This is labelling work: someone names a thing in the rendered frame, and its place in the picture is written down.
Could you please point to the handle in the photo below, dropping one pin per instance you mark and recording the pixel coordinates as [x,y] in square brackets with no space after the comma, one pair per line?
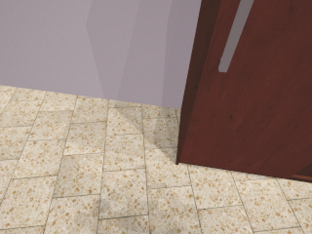
[235,34]

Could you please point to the wardrobe door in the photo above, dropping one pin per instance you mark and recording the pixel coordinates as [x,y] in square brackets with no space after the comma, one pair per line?
[306,171]
[257,117]

